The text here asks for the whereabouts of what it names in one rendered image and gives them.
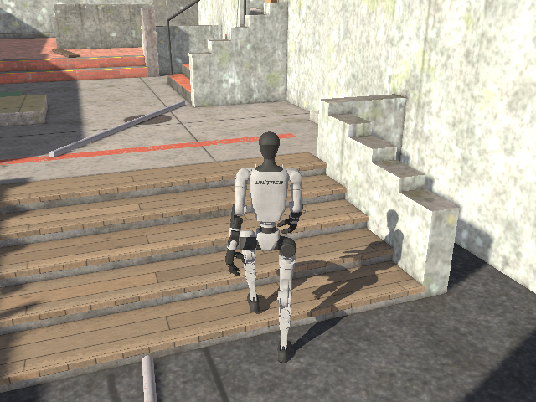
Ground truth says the robot left thigh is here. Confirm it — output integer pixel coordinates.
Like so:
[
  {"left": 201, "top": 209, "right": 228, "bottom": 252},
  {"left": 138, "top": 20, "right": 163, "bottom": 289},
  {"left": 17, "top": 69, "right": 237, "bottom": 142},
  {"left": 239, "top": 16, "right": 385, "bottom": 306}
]
[{"left": 239, "top": 230, "right": 256, "bottom": 261}]

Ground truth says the right robot forearm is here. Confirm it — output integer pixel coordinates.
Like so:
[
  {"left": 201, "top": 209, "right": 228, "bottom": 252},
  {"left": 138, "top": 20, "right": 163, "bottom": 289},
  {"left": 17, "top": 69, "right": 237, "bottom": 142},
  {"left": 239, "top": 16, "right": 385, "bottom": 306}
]
[{"left": 289, "top": 203, "right": 303, "bottom": 224}]

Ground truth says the left robot forearm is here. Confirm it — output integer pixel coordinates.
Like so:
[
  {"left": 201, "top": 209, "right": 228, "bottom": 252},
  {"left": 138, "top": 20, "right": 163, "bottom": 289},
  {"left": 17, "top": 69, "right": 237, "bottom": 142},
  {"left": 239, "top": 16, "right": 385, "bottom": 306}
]
[{"left": 227, "top": 204, "right": 243, "bottom": 250}]

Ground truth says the left robot upper arm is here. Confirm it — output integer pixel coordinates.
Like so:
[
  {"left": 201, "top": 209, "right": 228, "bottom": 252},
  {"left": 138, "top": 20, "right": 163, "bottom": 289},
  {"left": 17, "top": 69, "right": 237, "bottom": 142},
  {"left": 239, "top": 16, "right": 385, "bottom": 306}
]
[{"left": 234, "top": 167, "right": 252, "bottom": 216}]

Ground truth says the robot left hand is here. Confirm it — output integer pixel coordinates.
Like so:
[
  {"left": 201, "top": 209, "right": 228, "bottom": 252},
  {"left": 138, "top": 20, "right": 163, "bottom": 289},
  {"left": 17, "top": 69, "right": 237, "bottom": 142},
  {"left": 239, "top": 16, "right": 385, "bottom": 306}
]
[{"left": 225, "top": 248, "right": 246, "bottom": 276}]

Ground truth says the left robot shin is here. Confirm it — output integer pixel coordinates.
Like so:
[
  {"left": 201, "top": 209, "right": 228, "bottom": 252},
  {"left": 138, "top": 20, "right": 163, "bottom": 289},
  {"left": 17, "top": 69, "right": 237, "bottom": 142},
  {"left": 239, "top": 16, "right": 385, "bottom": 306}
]
[{"left": 242, "top": 250, "right": 257, "bottom": 302}]

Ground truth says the robot right hand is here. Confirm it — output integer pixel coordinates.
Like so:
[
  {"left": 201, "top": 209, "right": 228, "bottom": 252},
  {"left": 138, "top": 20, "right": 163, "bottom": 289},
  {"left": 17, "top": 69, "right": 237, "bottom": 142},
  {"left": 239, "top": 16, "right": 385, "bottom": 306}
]
[{"left": 277, "top": 219, "right": 297, "bottom": 234}]

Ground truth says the right robot upper arm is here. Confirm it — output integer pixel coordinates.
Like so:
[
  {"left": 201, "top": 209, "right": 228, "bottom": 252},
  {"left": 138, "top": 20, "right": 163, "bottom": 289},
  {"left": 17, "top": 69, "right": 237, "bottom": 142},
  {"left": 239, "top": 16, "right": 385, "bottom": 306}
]
[{"left": 286, "top": 168, "right": 302, "bottom": 213}]

